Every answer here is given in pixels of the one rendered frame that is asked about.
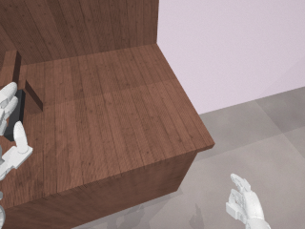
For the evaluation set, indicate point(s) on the left robot hand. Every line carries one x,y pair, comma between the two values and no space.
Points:
15,156

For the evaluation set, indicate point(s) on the counter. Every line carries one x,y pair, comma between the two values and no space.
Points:
109,123

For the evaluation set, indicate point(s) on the right robot hand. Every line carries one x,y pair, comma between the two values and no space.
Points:
248,205

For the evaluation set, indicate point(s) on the right robot forearm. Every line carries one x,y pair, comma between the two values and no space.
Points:
256,223

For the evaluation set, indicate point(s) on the tap lever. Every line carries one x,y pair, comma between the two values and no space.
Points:
16,115

